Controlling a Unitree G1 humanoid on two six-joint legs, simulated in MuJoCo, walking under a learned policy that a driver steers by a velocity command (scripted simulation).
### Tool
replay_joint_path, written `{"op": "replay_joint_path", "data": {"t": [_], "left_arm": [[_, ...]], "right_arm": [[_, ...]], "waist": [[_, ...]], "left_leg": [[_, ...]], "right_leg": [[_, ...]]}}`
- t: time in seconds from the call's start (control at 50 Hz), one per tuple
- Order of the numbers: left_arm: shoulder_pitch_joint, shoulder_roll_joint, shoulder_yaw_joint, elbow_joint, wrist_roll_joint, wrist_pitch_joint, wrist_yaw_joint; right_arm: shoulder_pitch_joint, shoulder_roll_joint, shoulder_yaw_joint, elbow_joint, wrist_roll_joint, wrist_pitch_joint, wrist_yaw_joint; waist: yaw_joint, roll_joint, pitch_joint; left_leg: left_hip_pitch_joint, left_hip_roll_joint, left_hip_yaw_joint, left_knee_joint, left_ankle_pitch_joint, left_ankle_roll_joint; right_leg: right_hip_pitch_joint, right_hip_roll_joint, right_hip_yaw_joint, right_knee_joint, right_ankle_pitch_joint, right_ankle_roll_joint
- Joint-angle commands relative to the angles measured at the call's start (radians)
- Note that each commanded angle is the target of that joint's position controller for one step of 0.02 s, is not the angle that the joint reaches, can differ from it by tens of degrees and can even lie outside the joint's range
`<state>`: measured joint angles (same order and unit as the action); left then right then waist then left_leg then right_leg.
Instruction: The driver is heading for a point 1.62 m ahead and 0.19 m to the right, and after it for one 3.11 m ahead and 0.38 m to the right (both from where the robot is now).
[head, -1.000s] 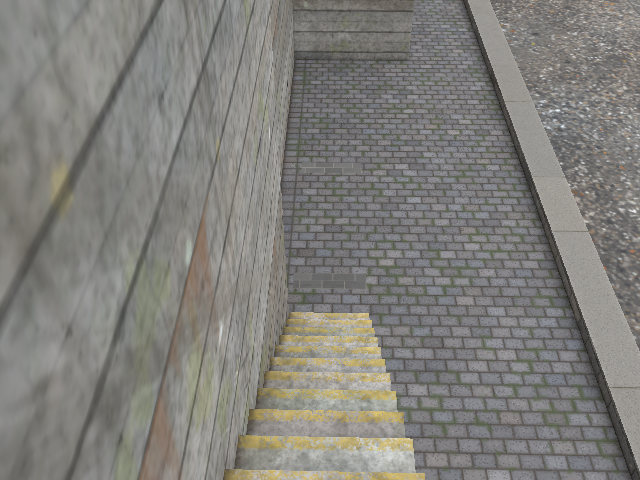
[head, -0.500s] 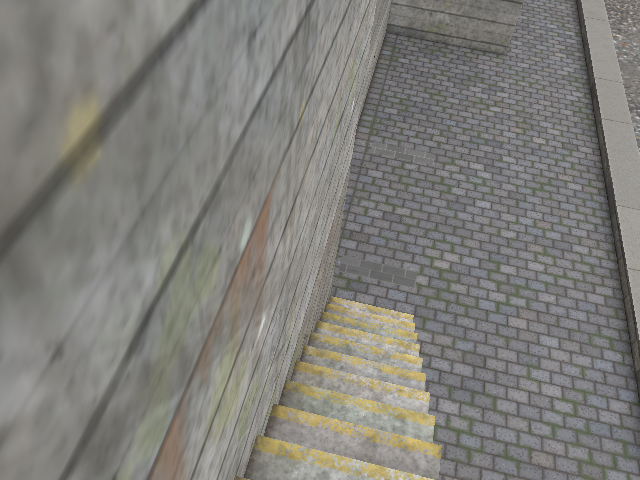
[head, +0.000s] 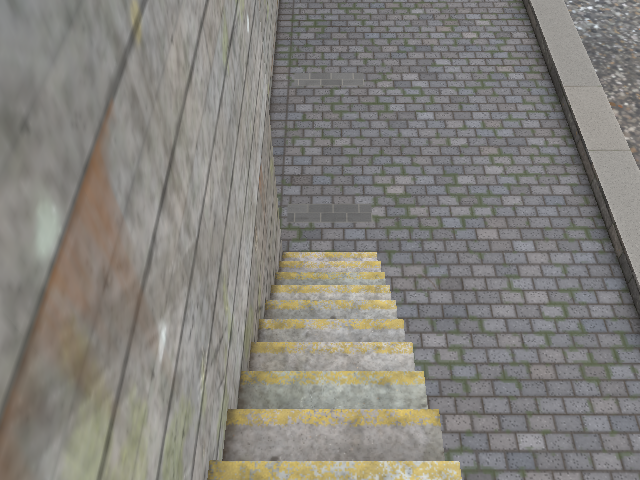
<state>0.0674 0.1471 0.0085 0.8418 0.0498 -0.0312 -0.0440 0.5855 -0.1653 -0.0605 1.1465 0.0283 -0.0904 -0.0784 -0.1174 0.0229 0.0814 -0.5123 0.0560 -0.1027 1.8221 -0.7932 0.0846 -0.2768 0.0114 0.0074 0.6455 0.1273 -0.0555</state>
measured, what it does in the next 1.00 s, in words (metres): goes down: left foot 0.25 m lower, then right foot 0.21 m lower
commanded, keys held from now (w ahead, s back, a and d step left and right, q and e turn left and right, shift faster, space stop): w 1.00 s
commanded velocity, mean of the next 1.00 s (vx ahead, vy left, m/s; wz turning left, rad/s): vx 0.50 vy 0.00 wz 0.00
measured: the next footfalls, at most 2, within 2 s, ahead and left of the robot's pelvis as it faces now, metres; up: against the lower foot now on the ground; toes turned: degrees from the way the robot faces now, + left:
left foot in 0.28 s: +0.31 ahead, +0.09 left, -0.25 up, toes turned +3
right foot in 0.76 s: +0.49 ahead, -0.29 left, -0.45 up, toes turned -1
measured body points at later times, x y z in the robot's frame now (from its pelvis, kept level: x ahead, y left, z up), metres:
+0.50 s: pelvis +0.27 -0.04 -0.29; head +0.24 -0.01 +0.15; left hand +0.45 +0.15 -0.42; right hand +0.13 -0.25 -0.43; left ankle +0.27 +0.08 -0.98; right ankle +0.37 -0.19 -0.87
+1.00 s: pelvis +0.48 -0.18 -0.48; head +0.43 -0.22 -0.04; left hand +0.29 +0.01 -0.62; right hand +0.62 -0.43 -0.62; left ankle +0.63 -0.02 -1.02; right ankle +0.45 -0.29 -1.19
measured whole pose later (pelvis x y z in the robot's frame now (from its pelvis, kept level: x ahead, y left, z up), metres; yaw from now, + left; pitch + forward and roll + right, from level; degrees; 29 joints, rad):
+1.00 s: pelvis +0.48 -0.18 -0.48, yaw +0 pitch -5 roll +2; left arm 0.70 0.15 0.00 1.18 0.05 -0.10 -0.05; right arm 0.19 -0.24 -0.08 0.90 -0.01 0.07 -0.05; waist 0.10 0.05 -0.05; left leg -0.96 -0.10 -0.14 1.56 0.01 -0.04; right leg -0.25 -0.03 -0.01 0.83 -0.50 -0.01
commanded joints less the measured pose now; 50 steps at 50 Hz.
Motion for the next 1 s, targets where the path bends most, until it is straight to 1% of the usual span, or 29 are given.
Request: {"op": "replay_joint_path", "data": {"t": [0.02,0.06,0.1,0.12,0.18,0.24,0.28,0.3,0.32,0.34,0.36,0.38,0.4,0.42,0.46,0.52,0.6,0.66,0.7,0.72,0.74,0.76,0.78,0.8,0.82,0.86,0.88,0.94,1.0], "left_arm": [[0.5,0.233,0.085,0.109,0.016,0.004,0.012],[0.492,0.141,0.059,0.146,0.067,-0.04,0.021],[0.134,0.061,0.029,0.071,-0.031,-0.051,0.058],[0.033,0.149,0.045,0.068,-0.022,-0.041,0.071],[0.049,0.105,0.032,0.114,-0.05,-0.076,0.097],[0.112,0.21,0.043,0.149,-0.005,0.005,0.087],[0.008,0.116,0.034,0.134,0.008,0.039,0.058],[0.318,0.029,0.017,0.11,-0.035,0.067,0.056],[0.494,0.026,0.005,0.096,0.014,0.071,0.058],[0.445,0.119,0.001,0.132,0.056,0.068,0.052],[0.319,0.112,-0.009,0.067,0.077,0.067,0.026],[0.185,0.18,0.004,0.054,0.069,0.058,0.019],[0.018,0.226,0.027,-0.001,0.05,0.058,0.03],[0.054,0.188,0.016,0.015,-0.022,0.066,0.033],[0.084,0.098,-0.004,0.02,0.007,0.106,0.013],[0.061,0.189,0.041,0.008,0.015,0.129,0.018],[0.011,0.171,0.043,-0.043,0.019,0.111,-0.001],[-0.025,0.079,0.012,-0.059,-0.071,0.064,-0.057],[0.172,0.13,0.034,0.039,-0.047,0.039,-0.035],[0.425,0.164,0.049,0.119,-0.041,0.018,-0.026],[0.539,0.176,0.06,0.134,-0.049,-0.002,-0.025],[0.566,0.17,0.04,0.167,-0.03,-0.036,-0.032],[0.656,0.25,0.01,0.19,-0.022,-0.041,-0.039],[0.798,0.318,0.046,0.234,-0.045,-0.038,-0.035],[0.782,0.414,0.101,0.232,-0.036,-0.053,-0.029],[0.545,0.265,0.068,0.189,0.005,-0.048,-0.012],[0.501,0.258,0.058,0.188,0.017,-0.06,0.006],[0.448,0.128,0.006,0.21,-0.002,-0.096,-0.001],[0.402,0.239,0.025,0.22,-0.001,-0.119,-0.002]], "right_arm": [[-0.059,-0.135,-0.029,-0.097,-0.037,-0.028,0.006],[-0.097,-0.137,-0.053,-0.077,-0.062,-0.018,0.022],[-0.094,-0.062,-0.026,-0.106,-0.031,-0.021,0.039],[0.099,-0.014,-0.02,-0.005,-0.029,-0.014,0.052],[0.111,-0.018,0.008,0.002,-0.009,-0.047,0.058],[0.25,-0.199,-0.011,0.026,-0.048,-0.042,0.08],[0.41,-0.296,-0.021,0.031,-0.05,-0.033,0.064],[0.262,-0.306,-0.008,-0.02,-0.059,-0.029,0.076],[0.298,-0.344,-0.015,-0.006,0.007,-0.02,0.069],[0.284,-0.22,0.027,-0.022,0.027,-0.039,0.094],[0.195,-0.359,-0.021,-0.012,0.045,-0.038,0.064],[0.133,-0.301,-0.002,-0.014,0.031,-0.036,0.05],[0.102,-0.256,0.016,-0.023,-0.028,-0.042,0.033],[0.051,-0.199,0.04,-0.04,-0.055,-0.018,0.014],[-0.074,-0.195,0.058,-0.09,0.0,-0.025,-0.004],[-0.079,-0.17,0.028,-0.11,0.042,-0.03,0.009],[-0.054,-0.14,-0.007,-0.086,0.008,-0.022,0.001],[-0.072,-0.163,-0.03,-0.142,-0.026,0.019,-0.034],[-0.123,-0.182,-0.053,-0.157,-0.041,0.026,-0.004],[-0.155,-0.205,-0.061,-0.157,-0.06,0.029,0.023],[-0.12,-0.22,-0.072,-0.15,-0.094,0.047,0.01],[-0.063,-0.134,-0.072,-0.114,-0.091,0.057,0.004],[-0.049,-0.026,-0.052,-0.18,-0.011,0.062,0.007],[0.019,-0.055,-0.049,-0.22,0.033,0.045,-0.017],[0.011,-0.049,-0.039,-0.222,0.025,0.052,-0.014],[-0.227,-0.141,-0.037,-0.222,-0.023,0.113,0.013],[-0.307,-0.107,-0.024,-0.276,-0.025,0.124,0.026],[-0.311,-0.078,-0.015,-0.299,-0.027,0.152,0.028],[-0.281,-0.097,-0.023,-0.249,-0.04,0.198,0.039]], "waist": [[0.233,-0.167,-0.113],[0.178,-0.09,0.0],[0.007,-0.125,0.012],[-0.081,-0.141,-0.046],[-0.071,0.028,-0.001],[-0.068,-0.092,-0.056],[-0.18,0.114,-0.002],[0.088,0.27,0.017],[0.142,0.515,-0.037],[0.103,0.247,-0.007],[0.084,0.461,0.029],[0.076,0.208,0.087],[0.05,0.038,0.155],[0.095,0.044,0.192],[0.14,0.091,0.126],[0.131,0.118,0.118],[0.1,0.073,0.098],[0.001,0.091,0.029],[0.086,0.101,-0.06],[0.216,0.083,-0.131],[0.325,-0.113,-0.042],[0.278,-0.284,0.007],[0.174,-0.44,0.007],[0.181,-0.485,-0.17],[0.209,-0.414,-0.285],[0.195,-0.251,0.002],[0.179,-0.315,0.079],[0.071,-0.11,0.144],[0.04,-0.189,0.106]], "left_leg": [[-0.751,0.052,0.041,0.017,0.138,-0.031],[-0.617,0.048,0.011,-0.314,0.356,-0.076],[0.244,0.024,0.101,-1.088,0.993,-0.131],[0.531,-0.04,0.146,-0.883,1.119,-0.117],[0.533,-0.032,0.137,-1.42,1.686,-0.168],[0.704,0.137,0.034,-1.597,1.784,-0.108],[0.71,0.175,0.009,-1.505,1.704,-0.055],[0.768,0.235,0.001,-1.17,2.132,-0.12],[0.821,0.402,-0.362,-1.118,1.975,0.125],[0.704,0.35,-0.38,-1.199,1.395,0.143],[0.492,0.5,-0.726,-1.41,0.614,0.372],[0.356,0.5,-0.758,-1.496,0.426,0.37],[0.281,0.474,-0.632,-1.398,0.412,0.304],[0.025,0.395,-0.445,-1.354,0.487,0.238],[-0.292,0.291,-0.244,-1.361,0.462,0.202],[-0.133,0.23,-0.242,-1.19,0.179,0.151],[-0.015,0.163,-0.15,-0.983,0.023,0.075],[-0.094,0.144,0.007,-0.958,0.075,0.033],[-0.198,0.152,0.097,-0.716,0.058,0.021],[-0.167,0.101,0.155,-0.513,0.118,0.012],[-0.029,-0.003,0.16,-0.162,0.184,0.038],[-0.242,-0.112,0.087,0.274,-0.106,0.016],[-0.581,-0.164,0.037,0.515,-0.208,-0.017],[-0.706,-0.141,0.003,0.476,-0.087,-0.005],[-0.768,-0.133,-0.049,0.443,0.138,0.016],[-0.747,-0.088,-0.081,0.281,0.461,-0.017],[-0.774,-0.079,-0.139,0.231,0.552,-0.051],[-0.637,-0.105,-0.149,-0.218,0.819,-0.137],[-0.398,-0.123,-0.082,-0.401,0.987,-0.14]], "right_leg": [[0.63,-0.37,0.4,-0.064,0.4,-0.27],[0.328,-0.291,0.364,-0.059,0.219,-0.215],[-0.372,-0.086,0.129,-0.155,-0.278,-0.093],[-0.518,-0.094,0.132,-0.085,-0.244,-0.125],[-0.311,0.03,-0.055,0.247,-0.596,-0.008],[-0.122,0.028,0.055,0.653,-0.504,-0.068],[-0.294,0.204,-0.003,1.259,-1.082,-0.013],[-0.483,0.214,0.004,1.388,-1.231,-0.039],[-0.735,0.19,0.011,1.475,-1.167,-0.033],[-0.801,0.112,0.099,1.375,-1.018,-0.03],[-0.882,0.069,0.112,1.358,-1.015,-0.004],[-0.864,0.042,0.152,1.293,-0.961,0.009],[-0.849,-0.014,0.311,0.971,-0.521,0.039],[-0.667,0.006,0.282,0.829,-0.344,0.078],[-0.32,0.05,0.097,0.872,-0.14,0.129],[-0.502,0.005,0.213,0.814,0.116,0.096],[-0.466,-0.07,0.157,0.37,0.294,0.089],[-0.069,-0.096,0.011,-0.039,0.336,0.092],[0.229,-0.059,-0.071,0.072,0.329,0.078],[0.365,-0.04,-0.107,0.026,0.214,0.063],[0.26,-0.1,0.037,-0.44,-0.123,0.055],[0.316,-0.118,0.016,-0.26,0.034,0.085],[0.424,-0.202,0.039,0.195,1.016,0.207],[0.579,-0.349,0.259,0.221,1.273,0.278],[0.555,-0.451,0.604,-0.033,0.409,0.19],[0.184,-0.388,0.677,-0.305,-0.555,0.105],[0.063,-0.446,0.702,-0.278,-0.469,0.008],[-0.203,-0.347,0.494,-0.277,-0.47,-0.014],[-0.258,-0.29,0.382,-0.318,-0.45,-0.086]]}}
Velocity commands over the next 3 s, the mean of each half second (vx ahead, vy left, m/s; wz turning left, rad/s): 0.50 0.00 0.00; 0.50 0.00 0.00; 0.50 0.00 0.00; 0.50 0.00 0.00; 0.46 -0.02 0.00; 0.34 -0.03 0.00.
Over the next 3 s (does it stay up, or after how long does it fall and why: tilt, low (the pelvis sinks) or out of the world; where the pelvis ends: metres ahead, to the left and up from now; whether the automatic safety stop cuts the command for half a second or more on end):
stays up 1.40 -0.24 -1.29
